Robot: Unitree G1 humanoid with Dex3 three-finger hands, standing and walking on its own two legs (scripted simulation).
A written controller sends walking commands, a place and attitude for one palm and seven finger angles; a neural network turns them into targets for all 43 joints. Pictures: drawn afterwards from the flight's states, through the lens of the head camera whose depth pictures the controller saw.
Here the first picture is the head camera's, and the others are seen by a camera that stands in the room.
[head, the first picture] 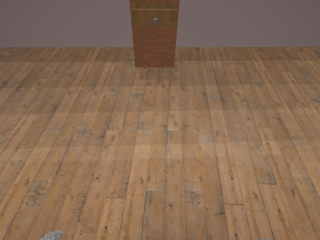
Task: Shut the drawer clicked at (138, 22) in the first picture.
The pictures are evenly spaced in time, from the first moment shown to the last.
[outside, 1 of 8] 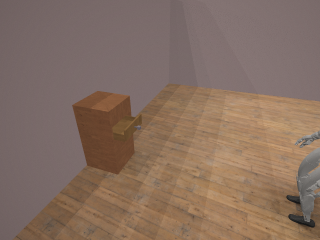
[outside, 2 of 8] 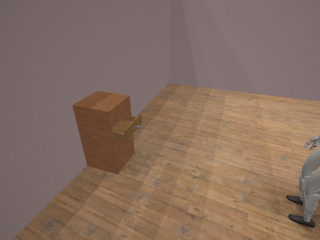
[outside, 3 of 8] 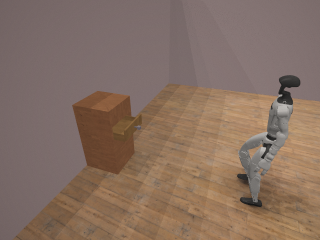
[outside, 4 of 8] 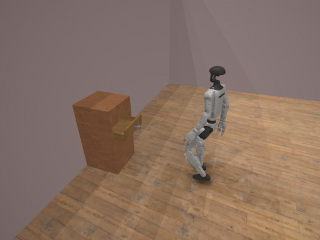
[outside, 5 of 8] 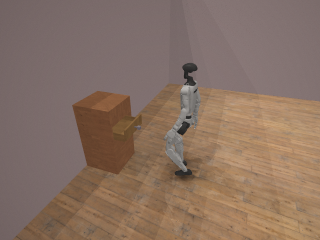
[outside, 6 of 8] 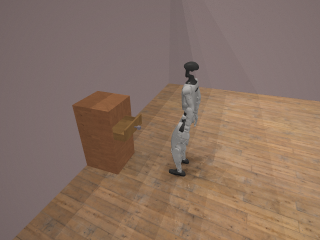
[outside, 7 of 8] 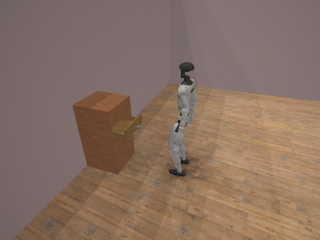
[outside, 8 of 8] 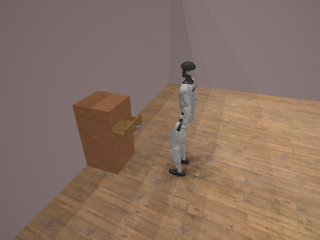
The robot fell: no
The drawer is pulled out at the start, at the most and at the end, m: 0.15 0.15 0.15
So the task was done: no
